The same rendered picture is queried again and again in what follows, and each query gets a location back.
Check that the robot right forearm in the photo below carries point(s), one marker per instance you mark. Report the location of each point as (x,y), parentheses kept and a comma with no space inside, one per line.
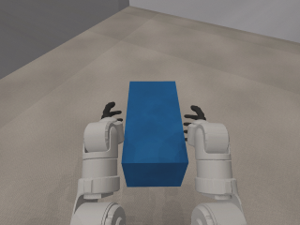
(214,167)

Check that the robot left hand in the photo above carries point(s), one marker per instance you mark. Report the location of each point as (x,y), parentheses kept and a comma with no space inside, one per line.
(107,113)

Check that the carton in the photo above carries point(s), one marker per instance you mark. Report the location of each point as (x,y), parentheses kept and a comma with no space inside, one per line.
(154,150)

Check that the robot left upper arm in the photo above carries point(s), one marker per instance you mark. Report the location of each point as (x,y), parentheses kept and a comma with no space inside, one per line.
(99,213)

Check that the robot right hand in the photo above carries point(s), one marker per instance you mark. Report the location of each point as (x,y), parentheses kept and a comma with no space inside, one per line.
(200,116)

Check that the robot right upper arm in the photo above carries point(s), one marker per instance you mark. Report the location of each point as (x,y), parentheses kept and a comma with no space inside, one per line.
(217,213)

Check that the robot left forearm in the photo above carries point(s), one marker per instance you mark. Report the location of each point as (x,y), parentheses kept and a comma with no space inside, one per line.
(100,177)

